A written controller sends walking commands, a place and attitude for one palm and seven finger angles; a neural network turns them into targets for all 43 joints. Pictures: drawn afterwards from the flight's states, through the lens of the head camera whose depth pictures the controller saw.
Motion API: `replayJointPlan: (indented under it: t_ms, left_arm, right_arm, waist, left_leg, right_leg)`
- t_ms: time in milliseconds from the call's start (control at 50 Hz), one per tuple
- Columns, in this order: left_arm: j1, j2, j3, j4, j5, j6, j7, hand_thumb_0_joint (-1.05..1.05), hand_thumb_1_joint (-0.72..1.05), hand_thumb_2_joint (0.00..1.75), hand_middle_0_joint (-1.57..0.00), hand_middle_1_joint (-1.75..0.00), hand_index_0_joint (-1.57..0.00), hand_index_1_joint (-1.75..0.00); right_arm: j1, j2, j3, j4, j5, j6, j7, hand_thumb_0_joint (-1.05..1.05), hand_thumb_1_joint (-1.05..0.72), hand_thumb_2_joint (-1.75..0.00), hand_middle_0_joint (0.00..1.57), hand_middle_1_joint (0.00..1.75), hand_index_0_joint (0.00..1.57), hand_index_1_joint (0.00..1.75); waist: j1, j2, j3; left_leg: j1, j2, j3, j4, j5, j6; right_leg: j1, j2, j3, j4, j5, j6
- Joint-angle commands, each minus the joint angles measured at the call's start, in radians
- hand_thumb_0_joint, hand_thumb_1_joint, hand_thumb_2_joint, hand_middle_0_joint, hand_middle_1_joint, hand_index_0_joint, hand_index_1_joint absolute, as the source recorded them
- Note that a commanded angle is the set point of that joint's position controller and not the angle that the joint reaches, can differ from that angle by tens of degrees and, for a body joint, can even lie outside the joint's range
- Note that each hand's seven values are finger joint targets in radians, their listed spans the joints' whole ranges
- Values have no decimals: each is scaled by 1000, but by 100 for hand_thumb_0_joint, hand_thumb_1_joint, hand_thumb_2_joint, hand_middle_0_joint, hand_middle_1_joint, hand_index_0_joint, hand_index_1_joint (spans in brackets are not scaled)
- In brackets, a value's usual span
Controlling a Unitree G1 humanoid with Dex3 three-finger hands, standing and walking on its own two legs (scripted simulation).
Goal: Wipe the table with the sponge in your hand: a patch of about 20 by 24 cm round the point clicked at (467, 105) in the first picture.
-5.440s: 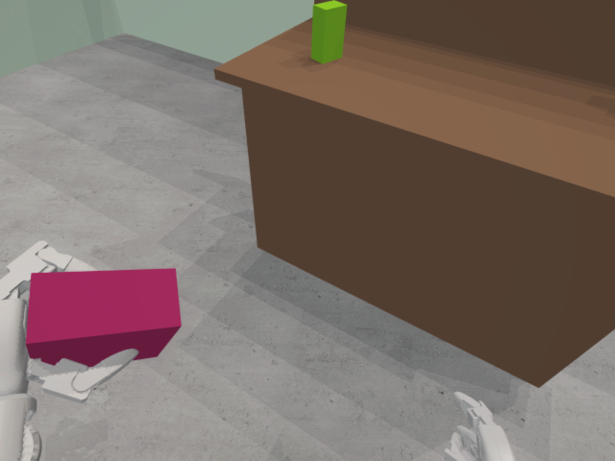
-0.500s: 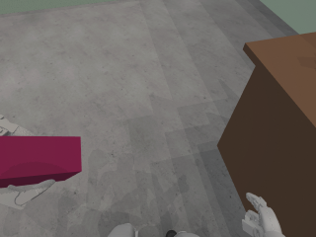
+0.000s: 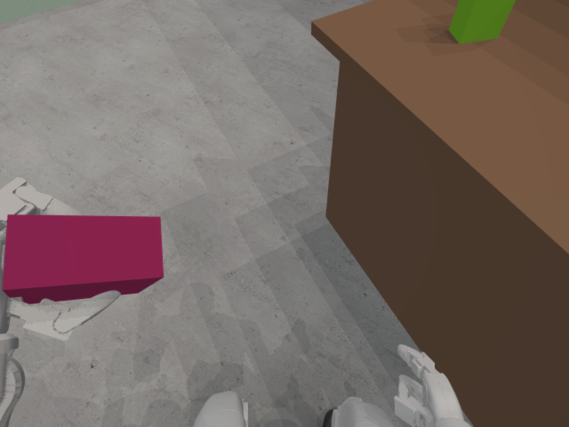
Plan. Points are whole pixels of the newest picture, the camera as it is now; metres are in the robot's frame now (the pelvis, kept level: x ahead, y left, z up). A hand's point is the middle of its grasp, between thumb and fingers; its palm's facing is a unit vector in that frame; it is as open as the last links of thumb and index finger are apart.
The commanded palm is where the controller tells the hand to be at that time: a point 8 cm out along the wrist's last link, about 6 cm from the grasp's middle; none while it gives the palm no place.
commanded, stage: turn to face it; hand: left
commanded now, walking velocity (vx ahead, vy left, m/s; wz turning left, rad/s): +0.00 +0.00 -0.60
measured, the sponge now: (107, 261) +0.25 +0.20 +0.15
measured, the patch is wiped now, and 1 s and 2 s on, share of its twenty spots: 0.00 0.00 0.00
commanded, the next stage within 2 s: none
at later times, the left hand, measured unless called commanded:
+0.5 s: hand (142, 276) +0.23 +0.15 +0.18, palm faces +0.17 -0.88 -0.45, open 10.3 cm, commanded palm +0.19 +0.19 +0.20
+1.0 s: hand (275, 299) +0.22 +0.03 +0.18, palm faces -0.16 -0.88 -0.46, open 10.3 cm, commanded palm +0.19 +0.09 +0.20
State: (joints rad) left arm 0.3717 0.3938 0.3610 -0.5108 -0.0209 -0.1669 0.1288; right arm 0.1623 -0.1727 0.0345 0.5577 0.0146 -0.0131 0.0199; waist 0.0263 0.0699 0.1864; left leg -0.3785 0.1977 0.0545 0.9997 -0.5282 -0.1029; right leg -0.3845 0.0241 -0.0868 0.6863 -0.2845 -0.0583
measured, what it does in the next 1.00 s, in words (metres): walks backwards, turning right: left foot, then right foot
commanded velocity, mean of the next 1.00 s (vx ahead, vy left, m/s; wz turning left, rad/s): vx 0.00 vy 0.00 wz -0.60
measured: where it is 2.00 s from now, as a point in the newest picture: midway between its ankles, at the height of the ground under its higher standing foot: outside the picture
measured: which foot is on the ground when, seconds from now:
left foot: up 0.00-0.28, down 0.30-0.56, up 0.58-0.92, down 0.94-1.00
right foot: down 0.00-0.32, up 0.34-0.54, down 0.56-0.96, up 0.98-1.00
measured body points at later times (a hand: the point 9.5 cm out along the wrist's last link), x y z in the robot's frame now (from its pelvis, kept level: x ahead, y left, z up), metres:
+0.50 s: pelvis -0.05 -0.02 +0.01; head -0.02 -0.04 +0.46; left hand +0.21 +0.19 +0.20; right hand +0.07 -0.28 -0.08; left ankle +0.00 +0.13 -0.72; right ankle -0.05 -0.13 -0.68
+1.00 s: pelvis -0.10 -0.05 +0.01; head -0.06 -0.06 +0.46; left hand +0.22 +0.07 +0.20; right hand -0.11 -0.36 -0.06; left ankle -0.03 +0.07 -0.72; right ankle -0.08 -0.14 -0.71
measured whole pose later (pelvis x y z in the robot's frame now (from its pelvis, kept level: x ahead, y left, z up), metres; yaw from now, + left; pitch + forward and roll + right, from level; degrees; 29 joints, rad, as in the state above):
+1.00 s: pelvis -0.10 -0.05 +0.01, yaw -36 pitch +1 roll +2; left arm 0.49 0.41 0.38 -0.56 -0.04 -0.17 0.14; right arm 0.18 -0.27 -0.03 0.51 0.01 0.07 -0.03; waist 0.03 -0.06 0.08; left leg -0.25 0.04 0.09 0.53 -0.27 -0.03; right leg -0.44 0.12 0.10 0.65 -0.27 -0.04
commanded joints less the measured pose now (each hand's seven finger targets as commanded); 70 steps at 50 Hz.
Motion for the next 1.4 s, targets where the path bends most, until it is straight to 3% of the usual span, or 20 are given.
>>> replayJointPlan:
  t_ms: [0,220,260,300,340,380,500,520,560,580,640,880,940,980,1040,1140,1180,1220,1280,1380]
  left_arm:
    - [178,240,257,-350,-46,-97,43,0,10,130,-120,-160,-120,-160]
    - [180,169,189,-240,-35,-72,41,0,10,130,-120,-160,-120,-160]
    - [115,171,160,-278,-29,-81,34,0,10,130,-120,-160,-120,-160]
    - [71,175,164,-273,-10,-90,27,0,10,130,-120,-160,-120,-160]
    - [-14,175,130,-285,6,-92,20,0,10,130,-120,-160,-120,-160]
    - [-1,109,64,-232,6,-86,16,0,10,130,-120,-160,-120,-160]
    - [-114,138,71,-231,1,-85,23,0,10,130,-120,-160,-120,-160]
    - [-113,165,100,-224,1,-89,24,0,10,130,-120,-160,-120,-160]
    - [-42,242,191,-201,-19,-88,42,0,10,130,-120,-160,-120,-160]
    - [-5,248,199,-234,-38,-82,43,0,10,130,-120,-160,-120,-160]
    - [120,214,218,-298,-47,-104,41,0,10,130,-120,-160,-120,-160]
    - [112,172,144,-258,-36,-68,38,0,10,130,-120,-160,-120,-160]
    - [25,196,148,-328,-25,-87,30,0,10,130,-120,-160,-120,-160]
    - [40,188,146,-287,-7,-84,30,0,10,130,-120,-160,-120,-160]
    - [-15,147,89,-317,-7,-86,23,0,10,130,-120,-160,-120,-160]
    - [-31,140,83,-240,-3,-73,25,0,10,130,-120,-160,-120,-160]
    - [-51,167,115,-221,-3,-77,25,0,10,130,-120,-160,-120,-160]
    - [52,225,193,-171,-33,-70,37,0,10,130,-120,-160,-120,-160]
    - [148,216,220,-278,-52,-79,41,0,10,130,-120,-160,-120,-160]
    - [182,216,230,-307,-53,-93,50,0,10,130,-120,-160,-120,-160]
  right_arm:
    - [-89,-95,-52,-160,-4,-8,-10,0,-90,-90,20,30,20,30]
    - [-39,-150,-80,-165,4,31,-28,0,-90,-90,20,30,20,30]
    - [-29,-166,-84,-171,0,21,-41,0,-90,-90,20,30,20,30]
    - [-52,-179,-90,-190,1,10,-55,0,-90,-90,20,30,20,30]
    - [-48,-146,-93,-191,-4,-6,-57,0,-90,-90,20,30,20,30]
    - [-34,-162,-95,-174,9,-28,-43,0,-90,-90,20,30,20,30]
    - [21,-178,-92,-167,2,-92,-24,0,-90,-90,20,30,20,30]
    - [20,-165,-90,-165,5,-96,-20,0,-90,-90,20,30,20,30]
    - [-33,-120,-72,-200,6,-87,-24,0,-90,-90,20,30,20,30]
    - [-72,-126,-84,-195,9,-73,-28,0,-90,-90,20,30,20,30]
    - [-79,-91,-44,-168,-6,-14,-20,0,-90,-90,20,30,20,30]
    - [-43,-147,-71,-188,6,43,-37,0,-90,-90,20,30,20,30]
    - [-53,-189,-92,-211,2,28,-53,0,-90,-90,20,30,20,30]
    - [-56,-148,-84,-213,-8,5,-56,0,-90,-90,20,30,20,30]
    - [-24,-159,-91,-194,10,-32,-40,0,-90,-90,20,30,20,30]
    - [17,-181,-92,-178,1,-79,-21,0,-90,-90,20,30,20,30]
    - [14,-168,-87,-184,6,-77,-15,0,-90,-90,20,30,20,30]
    - [-33,-134,-87,-216,15,-59,-24,0,-90,-90,20,30,20,30]
    - [-69,-97,-51,-182,-2,2,-14,0,-90,-90,20,30,20,30]
    - [-95,-120,-72,-165,-10,31,-27,0,-90,-90,20,30,20,30]
  waist:
    - [-2,-123,-428]
    - [-9,-171,-348]
    - [-18,-62,-318]
    - [3,231,-267]
    - [-2,207,-199]
    - [6,176,-153]
    - [-8,168,-217]
    - [-4,83,-245]
    - [20,-369,-312]
    - [22,-342,-316]
    - [4,-116,-403]
    - [-7,-144,-347]
    - [-2,140,-255]
    - [3,247,-216]
    - [8,179,-194]
    - [-20,196,-212]
    - [-12,37,-247]
    - [17,-395,-323]
    - [-6,-166,-382]
    - [-10,-127,-389]
  left_leg:
    - [-212,-89,-87,254,29,6]
    - [151,-145,-15,-426,124,49]
    - [282,-58,-63,-625,169,96]
    - [229,228,-267,-741,239,232]
    - [23,278,-238,-744,241,286]
    - [76,202,-26,-661,384,220]
    - [110,136,84,-430,500,109]
    - [93,101,102,-303,431,84]
    - [-180,-118,51,101,-99,14]
    - [-169,-95,-75,203,-54,19]
    - [-189,-92,-84,143,43,7]
    - [195,-142,-28,-508,176,61]
    - [336,123,-230,-682,296,187]
    - [94,258,-282,-761,261,277]
    - [205,170,9,-621,594,199]
    - [212,142,75,-468,694,116]
    - [102,87,100,-272,520,74]
    - [-148,-122,31,107,-82,16]
    - [-235,-96,-102,262,48,9]
    - [-137,-115,-67,48,89,8]
  right_leg:
    - [403,-302,420,-223,582,-119]
    - [70,-208,484,-344,68,-70]
    - [-41,-127,433,-233,6,-7]
    - [-168,28,203,179,-216,78]
    - [-118,-31,154,517,-183,105]
    - [-146,-53,77,398,-196,115]
    - [168,-5,-55,-115,-29,113]
    - [223,-54,10,-209,87,81]
    - [316,-343,542,-313,594,-94]
    - [262,-364,594,-340,514,-105]
    - [393,-288,414,-234,582,-127]
    - [117,-192,489,-317,136,-60]
    - [-165,17,309,-42,-121,55]
    - [-114,1,148,434,-201,93]
    - [-124,-49,62,256,-180,109]
    - [113,4,-47,-108,-35,107]
    - [267,-74,51,-232,201,58]
    - [325,-324,551,-308,685,-86]
    - [417,-299,459,-252,582,-112]
    - [337,-259,423,-304,474,-119]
